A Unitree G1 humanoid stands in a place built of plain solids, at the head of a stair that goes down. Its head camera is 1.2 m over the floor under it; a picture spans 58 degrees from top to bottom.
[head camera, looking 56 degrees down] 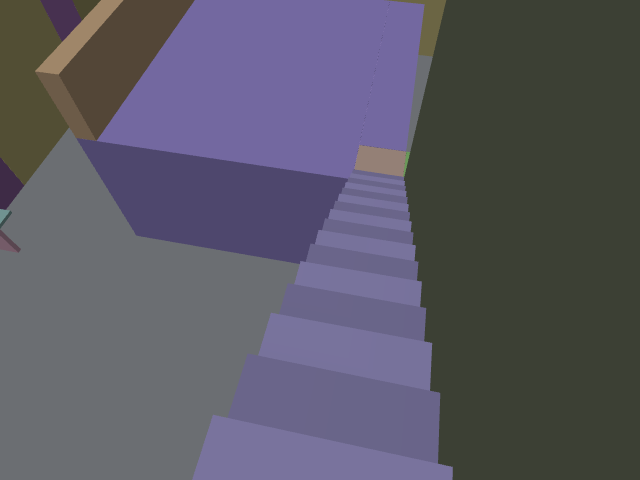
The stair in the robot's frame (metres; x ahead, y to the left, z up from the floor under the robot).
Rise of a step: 0.18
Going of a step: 0.23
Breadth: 0.72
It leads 11 degrees to the right of straight ahead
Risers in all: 16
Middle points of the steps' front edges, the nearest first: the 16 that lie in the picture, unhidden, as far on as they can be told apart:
0.18 -0.07 0.00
0.41 -0.12 -0.18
0.64 -0.16 -0.35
0.86 -0.21 -0.53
1.09 -0.25 -0.71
1.31 -0.30 -0.89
1.54 -0.34 -1.07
1.77 -0.39 -1.25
1.99 -0.43 -1.43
2.22 -0.48 -1.60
2.44 -0.53 -1.78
2.67 -0.57 -1.96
2.90 -0.62 -2.14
3.12 -0.66 -2.32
3.35 -0.71 -2.49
3.57 -0.75 -2.67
